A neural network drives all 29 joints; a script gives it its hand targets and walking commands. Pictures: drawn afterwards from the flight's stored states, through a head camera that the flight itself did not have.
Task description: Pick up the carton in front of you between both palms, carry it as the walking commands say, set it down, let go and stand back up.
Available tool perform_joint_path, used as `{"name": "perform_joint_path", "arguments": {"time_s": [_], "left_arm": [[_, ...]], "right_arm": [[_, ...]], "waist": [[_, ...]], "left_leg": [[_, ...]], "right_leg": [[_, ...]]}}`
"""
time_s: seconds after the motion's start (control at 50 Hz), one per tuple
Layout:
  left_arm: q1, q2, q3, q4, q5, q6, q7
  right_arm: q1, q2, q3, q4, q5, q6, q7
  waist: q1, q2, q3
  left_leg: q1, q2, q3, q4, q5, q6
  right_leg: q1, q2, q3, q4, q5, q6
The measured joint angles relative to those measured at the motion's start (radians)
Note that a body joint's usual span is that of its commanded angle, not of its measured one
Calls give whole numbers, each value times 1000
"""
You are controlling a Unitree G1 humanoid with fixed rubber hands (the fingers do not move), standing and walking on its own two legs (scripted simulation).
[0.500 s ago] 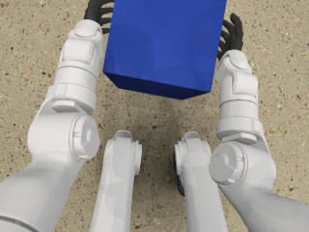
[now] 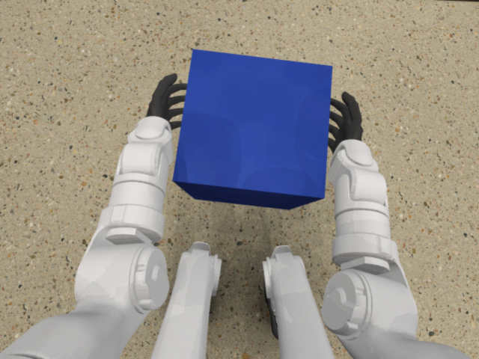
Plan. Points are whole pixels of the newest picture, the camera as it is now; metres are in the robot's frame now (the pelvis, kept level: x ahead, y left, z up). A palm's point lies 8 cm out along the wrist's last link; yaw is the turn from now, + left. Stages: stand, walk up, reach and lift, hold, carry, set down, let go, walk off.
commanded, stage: reach and lift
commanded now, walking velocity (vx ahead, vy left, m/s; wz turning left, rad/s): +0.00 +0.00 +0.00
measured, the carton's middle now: (250, 145) +0.47 +0.00 -0.12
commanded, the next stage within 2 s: hold in 1.92 s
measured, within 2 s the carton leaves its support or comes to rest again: neither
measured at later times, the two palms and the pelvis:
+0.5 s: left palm (126, 110) +0.41 +0.15 +0.11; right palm (411, 129) +0.41 -0.15 +0.11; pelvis +0.05 +0.00 +0.14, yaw +1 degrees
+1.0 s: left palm (42, 82) +0.37 +0.14 +0.24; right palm out of the picture +0.37 -0.16 +0.24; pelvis +0.08 -0.01 +0.22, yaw +1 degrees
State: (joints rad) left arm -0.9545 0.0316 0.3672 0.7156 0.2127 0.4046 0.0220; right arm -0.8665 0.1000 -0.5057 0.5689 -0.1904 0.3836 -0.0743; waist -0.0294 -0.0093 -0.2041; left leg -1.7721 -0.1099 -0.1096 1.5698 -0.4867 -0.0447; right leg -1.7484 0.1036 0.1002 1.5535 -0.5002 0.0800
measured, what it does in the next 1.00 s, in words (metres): rises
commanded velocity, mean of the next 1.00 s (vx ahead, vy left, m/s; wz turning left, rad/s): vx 0.00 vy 0.00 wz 0.00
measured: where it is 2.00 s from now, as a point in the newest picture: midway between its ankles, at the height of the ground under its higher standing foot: (236, 314)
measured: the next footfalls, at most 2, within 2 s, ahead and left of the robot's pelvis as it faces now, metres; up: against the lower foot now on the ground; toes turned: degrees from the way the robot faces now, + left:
none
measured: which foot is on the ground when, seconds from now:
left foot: down 0.00-1.00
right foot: down 0.00-1.00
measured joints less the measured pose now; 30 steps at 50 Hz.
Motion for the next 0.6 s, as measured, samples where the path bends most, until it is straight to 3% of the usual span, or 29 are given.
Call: {"name": "perform_joint_path", "arguments": {"time_s": [0.26, 0.6], "left_arm": [[207, -74, 9, -22, 17, -42, 10], [502, -139, -37, -132, 8, -48, 9]], "right_arm": [[177, 23, 36, 27, -22, -41, 24], [436, 58, 135, -32, -26, -46, 36]], "waist": [[5, 1, -21], [15, 0, 25]], "left_leg": [[357, 11, -6, -258, 31, 12], [909, 36, -22, -679, 126, 19]], "right_leg": [[351, -9, 21, -253, 34, -17], [894, -29, 40, -663, 131, -47]]}}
